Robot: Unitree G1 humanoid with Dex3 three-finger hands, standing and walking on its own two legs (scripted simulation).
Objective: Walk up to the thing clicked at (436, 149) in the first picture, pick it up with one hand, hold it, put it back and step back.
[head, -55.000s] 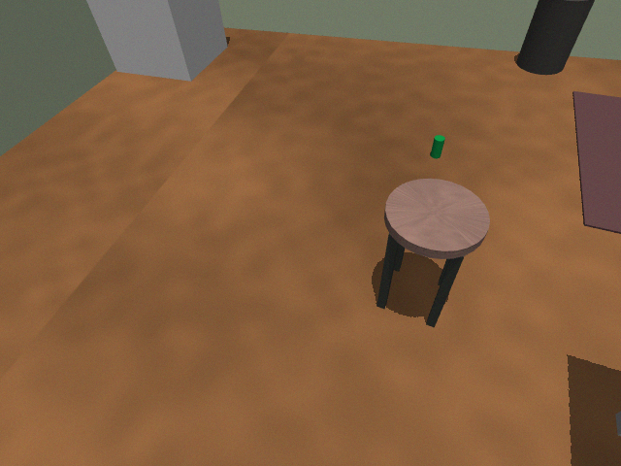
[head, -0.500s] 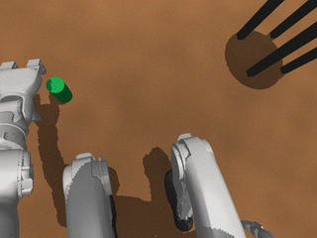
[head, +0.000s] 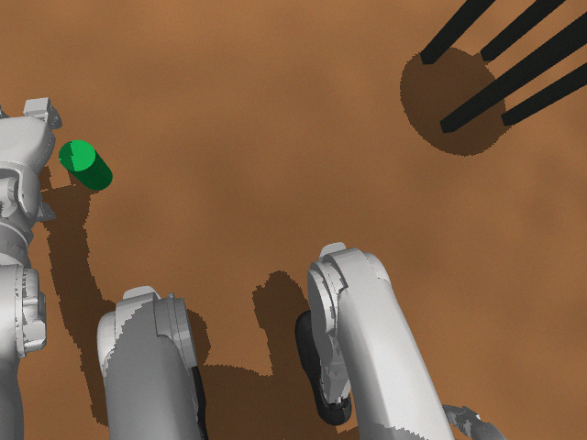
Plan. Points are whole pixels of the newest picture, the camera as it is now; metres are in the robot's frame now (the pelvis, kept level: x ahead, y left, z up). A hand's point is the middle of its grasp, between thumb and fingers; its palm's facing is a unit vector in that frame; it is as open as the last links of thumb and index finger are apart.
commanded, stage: rise first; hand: left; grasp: from above
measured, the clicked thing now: (88, 167) +0.54 +0.25 -0.28
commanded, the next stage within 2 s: approach in 1.26 s
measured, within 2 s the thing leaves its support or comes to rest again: neither
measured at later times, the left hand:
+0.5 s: hand (28, 167) +0.50 +0.29 -0.17, palm faces -0.44 -0.06 -0.89, open 13.9 cm
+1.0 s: hand (26, 164) +0.51 +0.29 -0.16, palm faces -0.44 -0.05 -0.90, open 13.9 cm
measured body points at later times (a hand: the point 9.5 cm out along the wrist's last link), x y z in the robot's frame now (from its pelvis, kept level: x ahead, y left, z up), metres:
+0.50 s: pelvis +0.00 +0.00 +0.00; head +0.25 +0.08 +0.36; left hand +0.52 +0.29 -0.11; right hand +0.02 -0.26 -0.09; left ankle +0.07 +0.13 -0.30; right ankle +0.11 -0.13 -0.30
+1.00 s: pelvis +0.00 +0.00 +0.00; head +0.25 +0.08 +0.36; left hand +0.52 +0.29 -0.11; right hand +0.02 -0.26 -0.09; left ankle +0.07 +0.13 -0.30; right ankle +0.10 -0.13 -0.30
